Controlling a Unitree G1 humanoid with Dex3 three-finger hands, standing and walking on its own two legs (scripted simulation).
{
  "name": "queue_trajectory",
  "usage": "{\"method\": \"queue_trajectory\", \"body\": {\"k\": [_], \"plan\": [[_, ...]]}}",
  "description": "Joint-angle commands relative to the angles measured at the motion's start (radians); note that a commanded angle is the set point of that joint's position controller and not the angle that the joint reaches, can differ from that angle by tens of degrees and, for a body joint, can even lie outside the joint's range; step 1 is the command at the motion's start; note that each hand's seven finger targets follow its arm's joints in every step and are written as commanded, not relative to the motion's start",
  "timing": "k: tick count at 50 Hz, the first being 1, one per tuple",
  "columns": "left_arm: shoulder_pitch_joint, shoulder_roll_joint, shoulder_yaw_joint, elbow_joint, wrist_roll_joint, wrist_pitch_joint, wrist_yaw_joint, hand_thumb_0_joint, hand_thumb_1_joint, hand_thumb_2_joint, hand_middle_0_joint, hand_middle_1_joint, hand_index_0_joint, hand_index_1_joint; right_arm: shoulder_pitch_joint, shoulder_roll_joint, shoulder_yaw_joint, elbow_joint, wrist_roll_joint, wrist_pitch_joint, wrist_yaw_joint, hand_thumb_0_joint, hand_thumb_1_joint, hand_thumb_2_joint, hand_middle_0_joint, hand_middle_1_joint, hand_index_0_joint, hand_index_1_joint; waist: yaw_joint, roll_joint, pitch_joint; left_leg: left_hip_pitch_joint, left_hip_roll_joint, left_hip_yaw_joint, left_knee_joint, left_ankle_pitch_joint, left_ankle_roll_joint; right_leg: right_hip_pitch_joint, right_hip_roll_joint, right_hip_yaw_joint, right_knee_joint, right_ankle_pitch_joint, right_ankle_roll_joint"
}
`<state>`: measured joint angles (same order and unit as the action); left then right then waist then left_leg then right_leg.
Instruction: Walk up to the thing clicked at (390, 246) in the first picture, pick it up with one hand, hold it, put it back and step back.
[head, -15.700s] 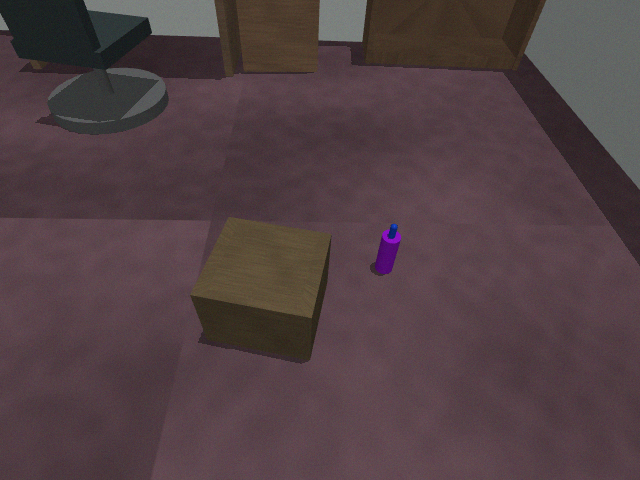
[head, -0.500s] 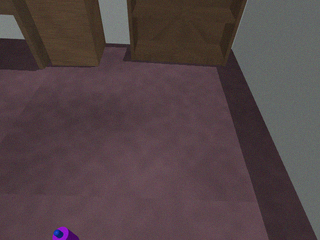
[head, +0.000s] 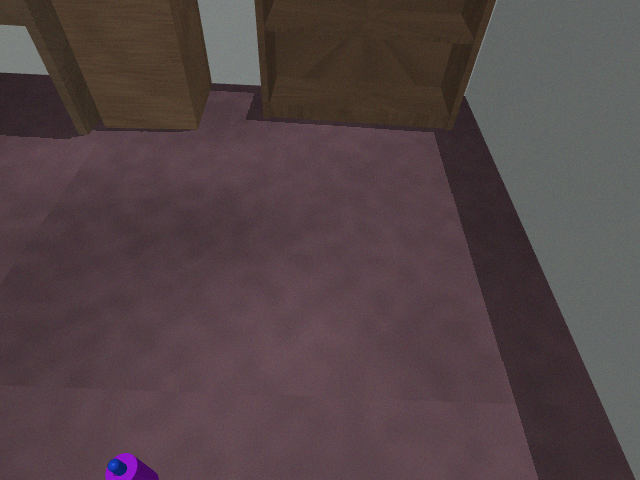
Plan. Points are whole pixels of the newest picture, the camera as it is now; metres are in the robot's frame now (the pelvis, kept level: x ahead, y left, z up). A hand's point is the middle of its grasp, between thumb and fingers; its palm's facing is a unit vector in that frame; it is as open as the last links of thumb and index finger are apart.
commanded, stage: stand
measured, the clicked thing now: (130, 475) +0.26 +0.45 -0.66
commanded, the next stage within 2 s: walk up in 0.36 s
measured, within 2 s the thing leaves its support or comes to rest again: neither
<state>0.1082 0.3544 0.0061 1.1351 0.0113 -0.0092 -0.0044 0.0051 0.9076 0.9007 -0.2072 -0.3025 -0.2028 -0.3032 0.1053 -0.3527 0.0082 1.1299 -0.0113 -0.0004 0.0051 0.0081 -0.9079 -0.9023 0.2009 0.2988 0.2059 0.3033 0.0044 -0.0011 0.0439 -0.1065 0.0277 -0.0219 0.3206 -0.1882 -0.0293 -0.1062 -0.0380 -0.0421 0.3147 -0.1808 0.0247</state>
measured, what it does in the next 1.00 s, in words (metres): walks ahead: left foot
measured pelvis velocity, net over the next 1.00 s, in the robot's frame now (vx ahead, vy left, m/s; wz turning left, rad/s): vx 0.18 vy -0.02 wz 0.00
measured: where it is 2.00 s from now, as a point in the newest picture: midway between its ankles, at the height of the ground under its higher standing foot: (323, 365)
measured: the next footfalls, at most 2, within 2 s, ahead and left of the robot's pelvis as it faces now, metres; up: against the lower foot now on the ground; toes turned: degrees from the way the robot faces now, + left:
left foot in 0.96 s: +0.34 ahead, +0.08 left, +0.00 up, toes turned +3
right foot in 1.38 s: +0.46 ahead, -0.19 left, +0.00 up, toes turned -6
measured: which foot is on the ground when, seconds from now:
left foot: down 0.00-0.60, up 0.62-0.94, down 0.96-1.00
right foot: down 0.00-1.00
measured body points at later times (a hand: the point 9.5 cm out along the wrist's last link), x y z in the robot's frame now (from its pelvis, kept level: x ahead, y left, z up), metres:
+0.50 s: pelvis +0.01 -0.01 -0.01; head +0.01 +0.00 +0.44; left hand +0.08 +0.32 -0.13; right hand +0.08 -0.32 -0.13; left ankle -0.01 +0.14 -0.75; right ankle +0.00 -0.13 -0.74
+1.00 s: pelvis +0.18 -0.02 -0.03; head +0.21 -0.01 +0.41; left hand +0.17 +0.30 -0.16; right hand +0.32 -0.32 -0.14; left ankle +0.30 +0.08 -0.75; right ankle +0.03 -0.13 -0.73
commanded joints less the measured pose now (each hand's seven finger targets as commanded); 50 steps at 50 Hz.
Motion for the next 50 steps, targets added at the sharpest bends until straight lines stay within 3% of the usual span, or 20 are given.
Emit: {"method": "queue_trajectory", "body": {"k": [1,17,18,19,22,25,26,28,29,30,31,32,34,36,39,43,47,48,49,50], "plan": [[-0.033,0.217,0.038,-0.058,-0.002,-0.019,0.011,0.000,0.900,0.900,-0.200,-0.300,-0.200,-0.300,-0.044,-0.220,-0.039,-0.053,0.004,-0.025,-0.014,0.000,-0.900,-0.900,0.200,0.300,0.200,0.300,-0.001,0.010,-0.075,0.006,0.105,-0.067,-0.039,0.191,0.040,0.031,-0.107,0.080,-0.037,0.150,-0.036],[-0.031,0.218,0.039,-0.063,-0.001,-0.016,0.011,0.000,0.900,0.900,-0.200,-0.300,-0.200,-0.300,-0.033,-0.218,-0.042,-0.054,0.002,-0.028,-0.015,0.000,-0.900,-0.900,0.200,0.300,0.200,0.300,-0.004,-0.001,-0.071,0.003,0.105,-0.065,-0.050,0.192,0.039,0.033,-0.106,0.080,-0.036,0.140,-0.037],[0.019,0.297,0.097,-0.125,0.016,-0.029,-0.019,0.000,0.900,0.900,-0.200,-0.300,-0.200,-0.300,0.042,-0.297,-0.103,-0.105,-0.014,-0.043,0.008,0.000,-0.900,-0.900,0.200,0.300,0.200,0.300,-0.002,-0.005,-0.168,0.025,0.066,-0.071,0.019,-0.333,0.116,0.047,-0.045,0.053,0.063,-0.327,-0.079],[0.022,0.290,0.103,-0.117,0.024,-0.030,-0.027,0.000,0.900,0.900,-0.200,-0.300,-0.200,-0.300,0.046,-0.305,-0.112,-0.101,-0.024,-0.045,0.017,0.000,-0.900,-0.900,0.200,0.300,0.200,0.300,0.001,0.028,-0.096,-0.045,0.089,-0.121,0.002,-0.503,0.136,-0.052,-0.051,0.070,0.119,-0.471,-0.090],[-0.062,0.223,0.099,-0.185,0.025,-0.031,-0.049,0.000,0.900,0.900,-0.200,-0.300,-0.200,-0.300,0.062,-0.319,-0.137,-0.137,-0.024,-0.050,0.027,0.000,-0.900,-0.900,0.200,0.300,0.200,0.300,-0.028,0.137,0.124,-0.035,0.223,-0.290,-0.107,-0.529,0.213,-0.365,-0.004,-0.007,0.312,-0.279,-0.067],[-0.051,0.243,0.109,-0.218,0.020,-0.039,-0.062,0.000,0.900,0.900,-0.200,-0.300,-0.200,-0.300,0.095,-0.345,-0.159,-0.178,-0.030,-0.061,0.030,0.000,-0.900,-0.900,0.200,0.300,0.200,0.300,-0.042,0.161,0.062,0.016,0.301,-0.366,-0.166,-0.501,0.278,-0.394,-0.050,0.072,0.380,-0.351,-0.059],[-0.027,0.242,0.112,-0.218,0.019,-0.041,-0.066,0.000,0.900,0.900,-0.200,-0.300,-0.200,-0.300,0.063,-0.351,-0.161,-0.196,-0.030,-0.057,0.033,0.000,-0.900,-0.900,0.200,0.300,0.200,0.300,-0.027,0.196,0.069,-0.023,0.294,-0.327,-0.154,-0.471,0.269,-0.338,-0.057,0.067,0.320,-0.337,-0.062],[0.195,0.239,0.125,-0.150,0.017,-0.053,-0.058,0.000,0.900,0.900,-0.200,-0.300,-0.200,-0.300,-0.088,-0.311,-0.153,-0.243,-0.027,-0.046,0.040,0.000,-0.900,-0.900,0.200,0.300,0.200,0.300,0.116,0.167,0.006,-0.171,0.172,-0.124,0.037,-0.323,0.188,0.007,-0.019,-0.004,0.137,-0.113,-0.069],[0.343,0.286,0.149,-0.096,0.021,-0.063,-0.044,0.000,0.900,0.900,-0.200,-0.300,-0.200,-0.300,-0.090,-0.222,-0.128,-0.263,-0.028,-0.038,0.044,0.000,-0.900,-0.900,0.200,0.300,0.200,0.300,0.175,-0.068,-0.046,-0.325,0.052,-0.002,0.335,-0.324,0.132,0.235,-0.014,0.062,0.018,-0.185,-0.052],[0.421,0.423,0.184,-0.105,0.042,-0.076,-0.028,0.000,0.900,0.900,-0.200,-0.300,-0.200,-0.300,-0.070,-0.145,-0.097,-0.303,-0.020,-0.041,0.043,0.000,-0.900,-0.900,0.200,0.300,0.200,0.300,0.198,-0.376,0.007,-0.664,-0.104,0.049,0.687,-0.411,0.074,0.344,-0.255,0.510,-0.144,-0.426,-0.097],[0.313,0.437,0.167,-0.158,0.035,-0.079,-0.026,0.000,0.900,0.900,-0.200,-0.300,-0.200,-0.300,-0.086,-0.214,-0.109,-0.301,-0.018,-0.041,0.030,0.000,-0.900,-0.900,0.200,0.300,0.200,0.300,0.148,-0.186,0.076,-0.680,-0.063,-0.103,0.741,-0.360,0.066,0.229,-0.399,0.676,-0.198,-0.376,-0.200],[0.247,0.390,0.156,-0.199,0.015,-0.083,-0.025,0.000,0.900,0.900,-0.200,-0.300,-0.200,-0.300,-0.033,-0.249,-0.116,-0.267,-0.006,-0.046,0.029,0.000,-0.900,-0.900,0.200,0.300,0.200,0.300,0.098,-0.036,0.109,-0.648,-0.028,-0.146,0.754,-0.261,0.070,0.200,-0.372,0.572,-0.170,-0.225,-0.193],[0.167,0.315,0.134,-0.230,0.000,-0.092,-0.014,0.000,0.900,0.900,-0.200,-0.300,-0.200,-0.300,0.048,-0.249,-0.120,-0.231,0.000,-0.051,0.035,0.000,-0.900,-0.900,0.200,0.300,0.200,0.300,0.032,-0.040,0.099,-0.584,0.010,-0.147,0.734,-0.134,0.062,0.185,-0.249,0.317,-0.128,0.037,-0.146],[0.176,0.278,0.121,-0.242,-0.008,-0.092,-0.010,0.000,0.900,0.900,-0.200,-0.300,-0.200,-0.300,0.091,-0.236,-0.117,-0.223,0.000,-0.044,0.049,0.000,-0.900,-0.900,0.200,0.300,0.200,0.300,0.019,-0.095,0.052,-0.483,-0.004,-0.098,0.645,-0.073,0.053,0.173,-0.181,0.147,-0.086,0.297,-0.110],[0.185,0.288,0.128,-0.277,0.004,-0.088,-0.010,0.000,0.900,0.900,-0.200,-0.300,-0.200,-0.300,0.020,-0.215,-0.118,-0.280,-0.007,-0.029,0.065,0.000,-0.900,-0.900,0.200,0.300,0.200,0.300,0.036,-0.125,0.078,-0.462,-0.010,-0.041,0.468,-0.051,0.030,0.145,-0.171,0.063,-0.082,0.337,-0.152],[0.203,0.309,0.130,-0.300,0.007,-0.081,-0.013,0.000,0.900,0.900,-0.200,-0.300,-0.200,-0.300,-0.045,-0.204,-0.121,-0.334,-0.010,-0.036,0.075,0.000,-0.900,-0.900,0.200,0.300,0.200,0.300,0.057,-0.138,0.066,-0.332,0.026,0.042,0.272,0.081,0.064,0.096,-0.193,0.054,-0.074,0.286,-0.159],[0.193,0.309,0.116,-0.323,-0.004,-0.077,-0.007,0.000,0.900,0.900,-0.200,-0.300,-0.200,-0.300,0.162,-0.244,-0.157,-0.299,-0.028,-0.047,0.064,0.000,-0.900,-0.900,0.200,0.300,0.200,0.300,-0.062,-0.001,-0.028,0.019,0.003,0.061,0.219,0.076,0.119,-0.060,-0.173,0.016,0.253,0.354,-0.163],[0.233,0.267,0.101,-0.328,-0.012,-0.073,-0.005,0.000,0.900,0.900,-0.200,-0.300,-0.200,-0.300,0.299,-0.288,-0.177,-0.273,-0.041,-0.053,0.053,0.000,-0.900,-0.900,0.200,0.300,0.200,0.300,-0.116,0.112,-0.115,0.206,0.008,0.020,0.181,-0.040,0.169,-0.161,-0.097,-0.029,0.525,0.307,-0.129],[0.314,0.195,0.088,-0.337,-0.032,-0.070,-0.007,0.000,0.900,0.900,-0.200,-0.300,-0.200,-0.300,0.377,-0.371,-0.205,-0.289,-0.055,-0.060,0.040,0.000,-0.900,-0.900,0.200,0.300,0.200,0.300,-0.124,0.316,-0.204,0.365,0.266,-0.426,0.098,-0.175,0.271,-0.394,0.077,-0.032,0.852,-0.056,-0.068],[0.312,0.272,0.106,-0.330,-0.034,-0.066,0.003,0.000,0.900,0.900,-0.200,-0.300,-0.200,-0.300,0.343,-0.393,-0.204,-0.317,-0.008,-0.064,0.039,0.000,-0.900,-0.900,0.200,0.300,0.200,0.300,-0.120,0.218,-0.237,0.332,0.384,-0.733,-0.064,-0.301,0.375,-0.466,0.132,0.114,0.985,-0.387,-0.086]]}}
